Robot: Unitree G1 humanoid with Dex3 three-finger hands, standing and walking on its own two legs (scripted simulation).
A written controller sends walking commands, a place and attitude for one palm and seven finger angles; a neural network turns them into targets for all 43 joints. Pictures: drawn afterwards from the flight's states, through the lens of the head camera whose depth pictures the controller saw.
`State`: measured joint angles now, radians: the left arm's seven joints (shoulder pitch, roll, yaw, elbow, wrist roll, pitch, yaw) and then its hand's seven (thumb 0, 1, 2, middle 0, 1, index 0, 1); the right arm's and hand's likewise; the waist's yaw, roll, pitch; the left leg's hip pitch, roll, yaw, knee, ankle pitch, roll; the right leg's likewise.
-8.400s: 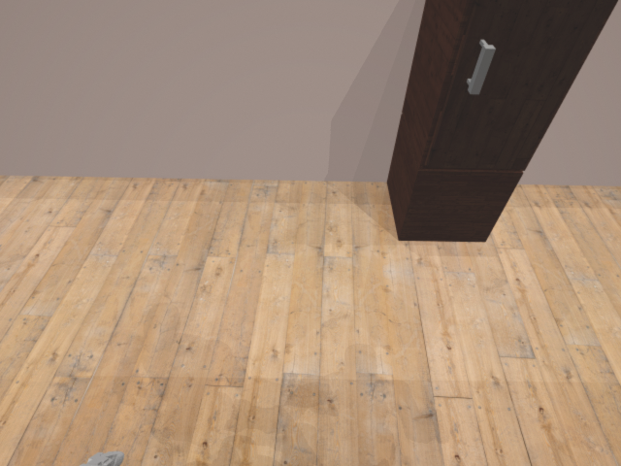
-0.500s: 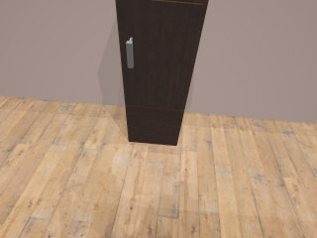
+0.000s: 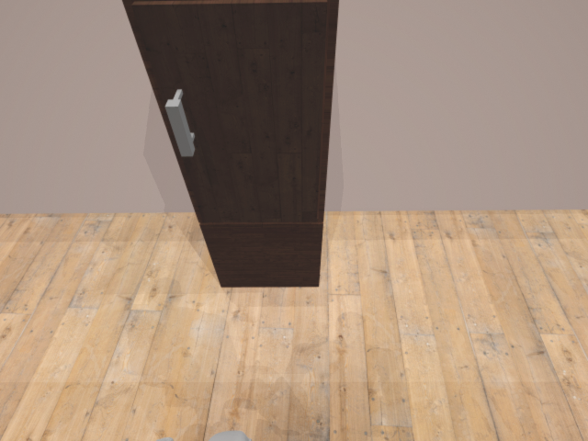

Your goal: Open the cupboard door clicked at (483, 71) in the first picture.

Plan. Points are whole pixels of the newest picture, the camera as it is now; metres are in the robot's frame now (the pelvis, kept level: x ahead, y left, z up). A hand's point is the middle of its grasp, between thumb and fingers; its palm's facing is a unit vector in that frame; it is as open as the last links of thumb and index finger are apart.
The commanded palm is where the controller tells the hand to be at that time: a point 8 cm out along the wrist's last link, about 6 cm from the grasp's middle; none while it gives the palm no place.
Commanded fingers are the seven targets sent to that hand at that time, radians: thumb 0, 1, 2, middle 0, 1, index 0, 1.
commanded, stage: take the last steps up to it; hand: left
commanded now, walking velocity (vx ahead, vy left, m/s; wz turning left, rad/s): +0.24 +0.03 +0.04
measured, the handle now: (183, 123) +0.72 +0.26 +0.03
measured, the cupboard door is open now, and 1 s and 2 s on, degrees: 0 0 0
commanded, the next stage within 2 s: come to a stop and stand still in 0.22 s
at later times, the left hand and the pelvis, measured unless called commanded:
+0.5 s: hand out of the picture +0.13 +0.21 -0.17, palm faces +0.08 -0.99 -0.15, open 7.4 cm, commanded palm none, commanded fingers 0.00 0.90 0.90 -0.20 -0.30 -0.20 -0.30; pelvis +0.14 +0.04 +0.01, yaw +0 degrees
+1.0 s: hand (188, 400) +0.21 +0.18 -0.14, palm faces +0.06 -0.96 -0.28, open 7.4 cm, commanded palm none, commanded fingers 0.00 0.90 0.90 -0.20 -0.30 -0.20 -0.30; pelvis +0.14 -0.01 +0.01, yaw +1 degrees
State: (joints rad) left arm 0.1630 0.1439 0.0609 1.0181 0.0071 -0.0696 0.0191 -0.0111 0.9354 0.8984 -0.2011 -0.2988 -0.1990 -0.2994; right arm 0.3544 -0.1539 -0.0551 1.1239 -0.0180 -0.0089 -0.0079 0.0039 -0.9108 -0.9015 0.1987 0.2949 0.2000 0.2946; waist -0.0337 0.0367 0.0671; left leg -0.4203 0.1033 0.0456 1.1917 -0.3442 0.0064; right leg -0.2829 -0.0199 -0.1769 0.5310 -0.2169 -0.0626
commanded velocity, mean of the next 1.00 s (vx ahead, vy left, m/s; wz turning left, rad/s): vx -0.02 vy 0.03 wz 0.01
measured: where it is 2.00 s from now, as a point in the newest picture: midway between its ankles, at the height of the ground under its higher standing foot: outside the picture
